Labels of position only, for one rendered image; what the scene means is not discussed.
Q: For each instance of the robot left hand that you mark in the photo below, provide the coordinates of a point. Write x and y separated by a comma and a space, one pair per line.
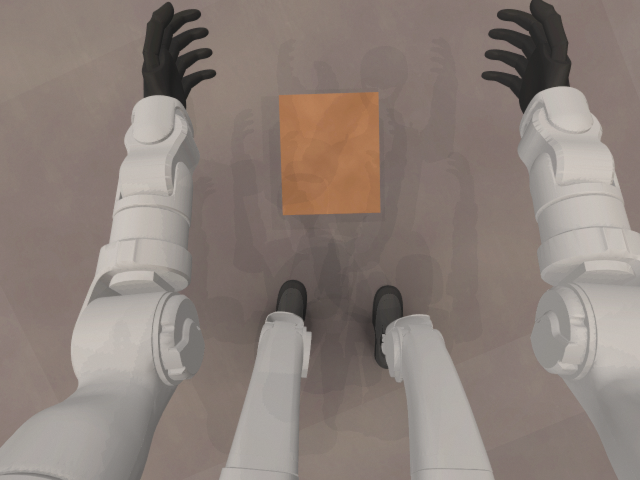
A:
162, 69

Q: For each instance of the robot right upper arm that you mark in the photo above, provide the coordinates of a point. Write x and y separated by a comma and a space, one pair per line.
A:
589, 334

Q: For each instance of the robot shin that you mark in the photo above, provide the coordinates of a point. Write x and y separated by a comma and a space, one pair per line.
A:
401, 322
280, 316

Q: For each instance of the robot right hand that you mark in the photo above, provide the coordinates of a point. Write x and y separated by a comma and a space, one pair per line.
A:
546, 64

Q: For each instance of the right robot shin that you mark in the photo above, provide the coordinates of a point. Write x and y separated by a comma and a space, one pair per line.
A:
401, 322

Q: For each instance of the left robot shin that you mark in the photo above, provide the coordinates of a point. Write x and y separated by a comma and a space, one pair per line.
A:
280, 316

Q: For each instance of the robot left forearm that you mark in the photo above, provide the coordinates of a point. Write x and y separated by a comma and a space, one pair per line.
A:
148, 247

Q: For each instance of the robot right forearm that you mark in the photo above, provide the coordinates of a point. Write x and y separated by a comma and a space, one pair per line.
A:
578, 205

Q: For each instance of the carton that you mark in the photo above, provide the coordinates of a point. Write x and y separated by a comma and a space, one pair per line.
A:
330, 162

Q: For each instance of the robot left upper arm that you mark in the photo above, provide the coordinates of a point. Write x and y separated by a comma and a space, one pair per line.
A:
130, 352

